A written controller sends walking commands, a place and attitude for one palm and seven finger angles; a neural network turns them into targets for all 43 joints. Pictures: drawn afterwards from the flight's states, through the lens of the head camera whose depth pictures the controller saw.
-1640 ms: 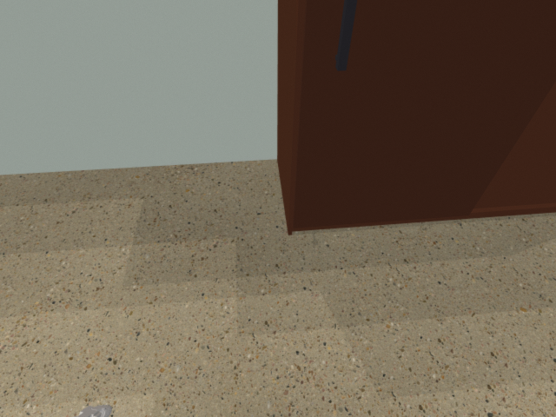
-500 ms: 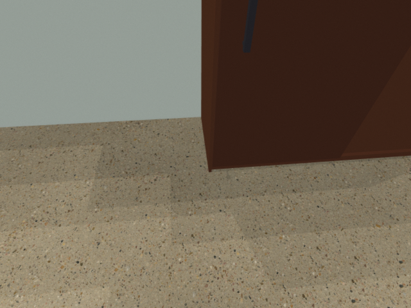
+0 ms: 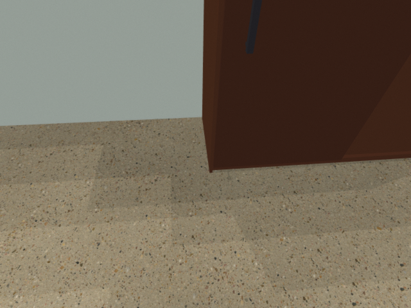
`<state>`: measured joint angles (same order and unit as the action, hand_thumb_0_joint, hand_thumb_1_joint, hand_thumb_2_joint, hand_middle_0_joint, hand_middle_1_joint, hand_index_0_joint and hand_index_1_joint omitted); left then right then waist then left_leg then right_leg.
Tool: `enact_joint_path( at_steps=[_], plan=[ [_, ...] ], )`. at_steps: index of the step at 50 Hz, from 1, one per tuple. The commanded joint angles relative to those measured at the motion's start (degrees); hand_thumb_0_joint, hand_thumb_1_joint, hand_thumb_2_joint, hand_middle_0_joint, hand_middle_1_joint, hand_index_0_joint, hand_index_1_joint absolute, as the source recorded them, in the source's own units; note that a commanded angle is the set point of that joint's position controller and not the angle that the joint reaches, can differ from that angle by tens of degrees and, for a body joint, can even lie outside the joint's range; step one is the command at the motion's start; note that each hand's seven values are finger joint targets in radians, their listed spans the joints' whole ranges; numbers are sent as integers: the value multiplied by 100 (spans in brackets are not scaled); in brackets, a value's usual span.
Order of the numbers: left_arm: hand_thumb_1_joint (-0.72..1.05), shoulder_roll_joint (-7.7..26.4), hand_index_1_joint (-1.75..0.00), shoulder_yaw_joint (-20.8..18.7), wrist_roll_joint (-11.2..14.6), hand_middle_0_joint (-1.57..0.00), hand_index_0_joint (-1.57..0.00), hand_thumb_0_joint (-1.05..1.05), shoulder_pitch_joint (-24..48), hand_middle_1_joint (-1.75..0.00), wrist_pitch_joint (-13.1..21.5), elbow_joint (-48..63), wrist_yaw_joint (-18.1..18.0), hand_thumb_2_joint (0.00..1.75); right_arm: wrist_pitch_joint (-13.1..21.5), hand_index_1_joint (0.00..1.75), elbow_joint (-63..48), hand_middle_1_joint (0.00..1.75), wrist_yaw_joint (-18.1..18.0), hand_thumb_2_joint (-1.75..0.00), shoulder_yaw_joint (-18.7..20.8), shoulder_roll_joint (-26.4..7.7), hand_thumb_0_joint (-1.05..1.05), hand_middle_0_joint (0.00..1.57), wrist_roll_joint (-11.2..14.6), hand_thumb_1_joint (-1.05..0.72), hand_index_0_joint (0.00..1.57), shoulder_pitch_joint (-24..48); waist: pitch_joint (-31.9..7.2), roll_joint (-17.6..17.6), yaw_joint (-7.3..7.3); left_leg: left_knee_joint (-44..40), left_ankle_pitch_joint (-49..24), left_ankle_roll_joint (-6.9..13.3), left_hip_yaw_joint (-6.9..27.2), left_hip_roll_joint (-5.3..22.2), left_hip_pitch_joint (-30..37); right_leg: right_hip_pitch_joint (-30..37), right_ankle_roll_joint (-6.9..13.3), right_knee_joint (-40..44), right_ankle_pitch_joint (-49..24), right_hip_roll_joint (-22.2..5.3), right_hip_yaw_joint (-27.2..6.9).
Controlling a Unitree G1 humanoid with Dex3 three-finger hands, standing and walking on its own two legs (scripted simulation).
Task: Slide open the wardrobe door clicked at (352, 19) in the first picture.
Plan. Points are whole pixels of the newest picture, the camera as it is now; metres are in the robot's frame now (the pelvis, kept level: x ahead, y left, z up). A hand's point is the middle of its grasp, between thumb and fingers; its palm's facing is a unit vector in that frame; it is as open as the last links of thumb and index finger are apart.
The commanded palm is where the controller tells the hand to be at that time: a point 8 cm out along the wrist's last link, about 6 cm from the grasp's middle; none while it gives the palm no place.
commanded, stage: walk to a spot facing it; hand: left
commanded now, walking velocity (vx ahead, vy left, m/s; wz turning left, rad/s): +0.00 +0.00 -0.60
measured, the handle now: (253, 10) +1.01 -0.10 +0.18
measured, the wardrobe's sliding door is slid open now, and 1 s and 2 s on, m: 0.00 0.00 0.00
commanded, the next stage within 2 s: none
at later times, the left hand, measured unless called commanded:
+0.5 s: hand out of the picture +0.04 +0.16 -0.17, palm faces -0.14 -0.96 -0.26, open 7.4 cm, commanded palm none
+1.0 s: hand out of the picture +0.12 +0.19 -0.17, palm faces -0.40 -0.89 -0.22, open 7.4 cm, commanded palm none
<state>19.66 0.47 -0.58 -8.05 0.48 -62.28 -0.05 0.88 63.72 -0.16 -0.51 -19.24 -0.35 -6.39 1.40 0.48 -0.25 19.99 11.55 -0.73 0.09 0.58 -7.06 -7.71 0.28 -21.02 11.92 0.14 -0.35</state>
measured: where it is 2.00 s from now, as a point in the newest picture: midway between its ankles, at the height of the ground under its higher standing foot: outside the picture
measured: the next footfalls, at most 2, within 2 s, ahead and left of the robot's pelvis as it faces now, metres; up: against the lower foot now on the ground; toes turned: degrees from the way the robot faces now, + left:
left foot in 0.88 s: +0.02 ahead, +0.12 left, +0.00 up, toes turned -26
right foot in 1.36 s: -0.01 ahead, -0.23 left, +0.00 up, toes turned -53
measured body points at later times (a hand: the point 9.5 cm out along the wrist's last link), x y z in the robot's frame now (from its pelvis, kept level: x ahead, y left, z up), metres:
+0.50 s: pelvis -0.03 -0.03 -0.02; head +0.00 -0.06 +0.43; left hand +0.05 +0.21 -0.15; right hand -0.01 -0.29 -0.18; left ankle -0.02 +0.13 -0.68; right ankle -0.01 -0.10 -0.75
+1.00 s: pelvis -0.04 +0.02 +0.00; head -0.03 +0.04 +0.45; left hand +0.14 +0.24 -0.15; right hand -0.11 -0.24 -0.12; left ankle -0.02 +0.13 -0.75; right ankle -0.07 -0.10 -0.67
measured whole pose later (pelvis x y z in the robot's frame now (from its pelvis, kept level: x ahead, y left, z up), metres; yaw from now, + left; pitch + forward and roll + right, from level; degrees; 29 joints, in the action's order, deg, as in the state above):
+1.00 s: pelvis -0.04 +0.02 +0.00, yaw -29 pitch +1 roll -2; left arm 16.2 -6.3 -2.0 -14.3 -4.1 -52.2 2.4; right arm 0.1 52.7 -1.8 1.4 -12.7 -1.1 -14.6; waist -1.2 2.1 -1.1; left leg 24.0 15.7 0.7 -2.2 2.0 -9.6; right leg -33.1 -2.2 -59.0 17.9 5.2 -2.9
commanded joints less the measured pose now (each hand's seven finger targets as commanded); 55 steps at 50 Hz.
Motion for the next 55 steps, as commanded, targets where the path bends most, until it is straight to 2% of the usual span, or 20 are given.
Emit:
enact_joint_path(
  at_steps=[1,5,9,13,15,17,18,19,21,24,34,40,42,43,44,45,46,48,50,55],
  plan=[
    [90,1199,-30,-253,-9,-20,-20,0,207,-30,123,384,-60,90,134,30,-373,30,-86,-90,256,-1215,0,20,-16,-90,20,257,-392,-131,10,-232,-1092,185,457,653,226,0,160,267,-1158,-678,-609],
    [90,575,-30,-205,-10,-20,-20,0,-111,-30,-96,446,-84,90,17,30,-421,30,-138,-90,200,-558,0,20,-31,-90,20,-179,-342,-132,50,164,-1259,89,102,739,273,-393,91,-220,-1632,-593,-690],
    [90,525,-30,-304,-49,-20,-20,0,-277,-30,-221,758,-49,90,-97,30,-744,30,-188,-90,370,-656,0,20,-41,-90,20,-287,-247,-304,54,379,-1099,225,85,1017,200,-975,58,-936,-1445,-334,-665],
    [90,264,-30,-372,-56,-20,-20,0,-435,-30,-297,1032,23,90,-97,30,-1050,30,-177,-90,502,-754,0,20,-53,-90,20,-190,-154,-1094,-16,87,-1243,794,495,1826,-149,-1463,-72,-2452,936,5,-142],
    [90,137,-30,-437,-50,-20,-20,0,-601,-30,-319,1125,53,90,-88,30,-1186,30,-176,-90,540,-700,0,20,-82,-90,20,-23,-62,-1144,-145,280,-1631,929,324,2040,-532,-1173,-60,-2552,1525,-224,-64],
    [90,211,-30,-527,-92,-20,-20,0,-1315,-30,-231,988,73,90,-137,30,-1293,30,-160,-90,560,-607,0,20,-79,-90,20,177,-200,-410,-489,1758,-1008,350,-441,1453,-1091,-227,-12,-1066,-69,-324,-116],
    [90,841,-30,-642,-175,-20,-20,0,-1419,-30,-122,1021,-7,90,-186,30,-1428,30,-124,-90,501,-153,0,20,-33,-90,20,-32,-236,1711,-419,3368,1138,-183,-947,457,-2206,132,383,63,-1502,-1534,-2237],
    [90,907,-30,-653,-72,-20,-20,0,-1473,-30,-132,1068,-63,90,-224,30,-1527,30,-144,-90,491,-141,0,20,-27,-90,20,100,-179,1738,-466,4157,2182,-207,-249,116,-2367,-323,841,499,-2004,-2003,-3015],
    [90,612,-30,-620,-64,-20,-20,0,-930,-30,-156,1226,-100,90,-249,30,-1432,30,-135,-90,536,-141,0,20,-28,-90,20,148,126,915,-214,4754,1503,-160,302,301,-2501,-723,1050,546,-712,-1630,-2827],
    [90,375,-30,-600,-45,-20,-20,0,-696,-30,-96,1353,-106,90,-232,30,-1255,30,-108,-90,522,-2,0,20,-65,-90,20,-193,-307,504,-54,4508,882,-279,170,357,-2272,-464,922,345,-880,-1216,-2165],
    [90,376,-30,-706,-83,-20,-20,0,-1055,-30,-162,1257,-60,90,-208,30,-1441,30,-167,-90,504,97,0,20,-42,-90,20,-38,-459,634,-267,3272,1137,-289,141,131,-2082,-148,960,415,-436,-968,-2716],
    [90,522,-30,-744,-117,-20,-20,0,-698,-30,-258,1395,-35,90,-141,30,-1484,30,-187,-90,492,61,0,20,27,-90,20,-504,-585,794,-108,1657,1281,-42,128,-146,-1020,-666,807,604,287,-728,-3090],
    [90,493,-30,-738,-94,-20,-20,0,-289,-30,-294,1509,-13,90,-85,30,-1294,30,-195,-90,516,-35,0,20,30,-90,20,-1279,-664,816,266,412,851,102,27,-184,508,-1777,404,657,1677,-356,-2798],
    [90,262,-30,-696,-88,-20,-20,0,-202,-30,-304,1631,15,90,-43,30,-1252,30,-242,-90,574,-324,0,20,-8,-90,20,-1631,-642,84,459,-409,1539,324,659,460,1540,-2986,94,-112,2356,202,-2243],
    [90,-116,-30,-660,-25,-20,-20,0,-253,-30,-319,1764,99,90,-39,30,-1342,30,-278,-90,675,-910,0,20,-117,-90,20,-1546,-373,-1841,435,-1320,3047,716,2518,2091,1714,-4124,-205,-2063,2140,939,-956],
    [90,131,-30,-763,-77,-20,-20,0,29,-30,-264,1883,144,90,-19,30,-1544,30,-293,-90,657,-1039,0,20,-75,-90,20,-979,107,-1448,332,-1541,3110,994,2900,2957,197,-3755,-282,-3358,1655,270,-589],
    [90,238,-30,-827,-154,-20,-20,0,-16,-30,-273,1711,208,90,12,30,-1616,30,-232,-90,520,-570,0,20,-90,-90,20,-530,368,-856,33,-1416,2744,776,2262,2321,-703,-3168,-305,-3932,997,131,-648],
    [90,74,-30,-800,-176,-20,-20,0,-626,-30,-309,1464,342,90,117,30,-1671,30,-223,-90,410,-300,0,20,-91,-90,20,-201,280,-829,-298,-1279,2329,583,1092,1683,-1068,-2935,-328,-4875,493,121,-208],
    [90,-73,-30,-735,-179,-20,-20,0,-587,-30,-304,1452,384,90,192,30,-1545,30,-220,-90,409,-241,0,20,-101,-90,20,-625,335,-868,-161,-1078,1856,569,569,1443,-522,-3335,-350,-5087,236,36,-80],
    [90,-292,-30,-612,-178,-20,-20,0,254,-30,-221,1663,417,90,314,30,-1111,30,-204,-90,433,-150,0,20,-96,-90,20,-1846,551,-732,309,-1001,681,807,383,1803,611,-3916,-425,-4152,136,-434,120]
  ],
)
